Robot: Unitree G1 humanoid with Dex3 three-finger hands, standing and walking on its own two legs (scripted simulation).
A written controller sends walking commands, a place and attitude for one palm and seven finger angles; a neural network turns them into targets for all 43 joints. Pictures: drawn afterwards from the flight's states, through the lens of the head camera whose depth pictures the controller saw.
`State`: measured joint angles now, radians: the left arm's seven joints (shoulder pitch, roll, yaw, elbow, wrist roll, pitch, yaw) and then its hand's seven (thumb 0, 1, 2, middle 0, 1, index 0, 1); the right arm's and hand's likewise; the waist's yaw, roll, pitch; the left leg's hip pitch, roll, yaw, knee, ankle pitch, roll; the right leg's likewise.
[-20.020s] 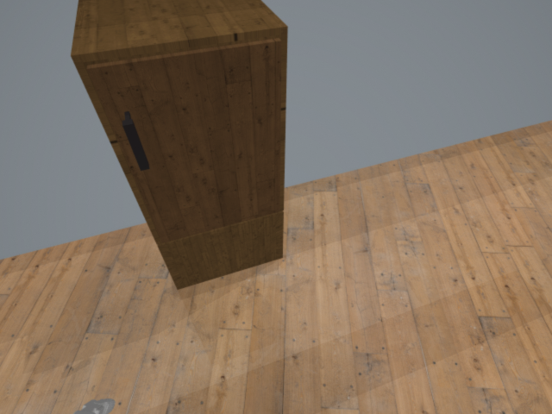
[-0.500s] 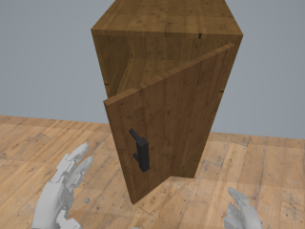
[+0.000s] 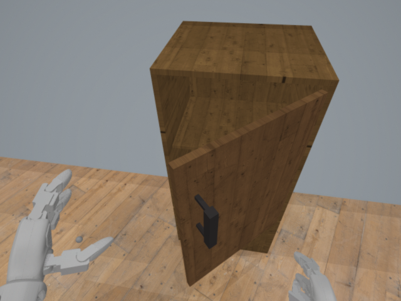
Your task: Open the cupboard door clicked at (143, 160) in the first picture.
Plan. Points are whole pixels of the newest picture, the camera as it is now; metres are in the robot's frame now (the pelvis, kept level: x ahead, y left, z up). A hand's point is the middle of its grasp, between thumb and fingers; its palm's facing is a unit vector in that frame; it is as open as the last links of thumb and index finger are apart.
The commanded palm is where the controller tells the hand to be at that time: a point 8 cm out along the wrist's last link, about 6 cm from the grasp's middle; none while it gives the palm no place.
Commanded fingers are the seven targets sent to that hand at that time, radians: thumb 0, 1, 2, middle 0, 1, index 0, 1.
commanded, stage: draw the hand back to the body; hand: left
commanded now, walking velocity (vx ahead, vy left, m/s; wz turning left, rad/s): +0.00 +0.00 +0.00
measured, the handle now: (205, 221) +0.29 +0.03 +0.01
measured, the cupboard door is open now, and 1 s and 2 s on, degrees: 44 44 44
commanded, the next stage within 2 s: step back with the hand held close in 0.66 s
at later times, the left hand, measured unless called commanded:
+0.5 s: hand (56, 218) +0.19 +0.24 +0.16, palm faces +0.41 -0.83 -0.38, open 7.6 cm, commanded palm +0.14 +0.28 +0.19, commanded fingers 0.00 0.90 0.90 -0.20 -0.30 -0.20 -0.30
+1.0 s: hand (72, 217) +0.19 +0.21 +0.17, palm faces +0.38 -0.81 -0.45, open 7.4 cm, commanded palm +0.13 +0.25 +0.19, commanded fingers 0.00 0.90 0.90 -0.20 -0.30 -0.20 -0.30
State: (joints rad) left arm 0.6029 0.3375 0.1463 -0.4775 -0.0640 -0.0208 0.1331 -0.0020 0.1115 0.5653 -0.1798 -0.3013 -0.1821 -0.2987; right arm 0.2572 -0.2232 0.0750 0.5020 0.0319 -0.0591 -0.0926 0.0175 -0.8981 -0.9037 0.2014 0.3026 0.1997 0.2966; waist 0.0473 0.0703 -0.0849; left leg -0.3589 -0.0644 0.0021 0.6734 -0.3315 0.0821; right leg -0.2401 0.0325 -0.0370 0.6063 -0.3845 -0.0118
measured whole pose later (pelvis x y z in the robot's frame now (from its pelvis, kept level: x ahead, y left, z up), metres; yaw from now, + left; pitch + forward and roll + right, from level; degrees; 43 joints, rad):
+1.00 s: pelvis -0.01 -0.04 +0.02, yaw -1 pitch -2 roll -1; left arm 0.51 0.38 0.35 -0.41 -0.07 -0.12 0.11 0.02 0.89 0.90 -0.21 -0.30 -0.21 -0.30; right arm 0.17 -0.25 0.00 0.59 0.02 -0.01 -0.07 0.02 -0.90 -0.90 0.20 0.30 0.20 0.30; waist 0.02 0.06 0.02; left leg -0.23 -0.01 -0.01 0.47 -0.22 0.02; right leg -0.11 0.08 -0.04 0.39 -0.25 -0.06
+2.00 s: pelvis -0.20 -0.02 +0.00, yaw +1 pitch +0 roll -3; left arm 0.55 0.53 0.47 -0.61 -0.09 -0.18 0.12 0.02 0.88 0.90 -0.22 -0.30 -0.22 -0.30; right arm 0.09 -0.18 0.00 0.56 0.00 -0.04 -0.03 0.01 -0.90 -0.90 0.20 0.30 0.20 0.30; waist -0.01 0.02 0.06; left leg -0.57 0.02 0.02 0.49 -0.10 0.01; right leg -0.24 0.10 -0.03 0.61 -0.36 -0.05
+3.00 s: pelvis -0.25 +0.01 +0.01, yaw +1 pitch +0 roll -1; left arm 0.54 0.42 0.37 -0.43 -0.03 -0.21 0.14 0.01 0.89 0.90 -0.21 -0.30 -0.21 -0.30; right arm 0.17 -0.20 0.00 0.64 0.01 -0.15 -0.04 0.01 -0.90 -0.90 0.20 0.30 0.20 0.30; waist 0.00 0.02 0.03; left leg -0.28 0.04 0.02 0.52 -0.23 -0.01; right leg -0.19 0.04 -0.04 0.46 -0.27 -0.03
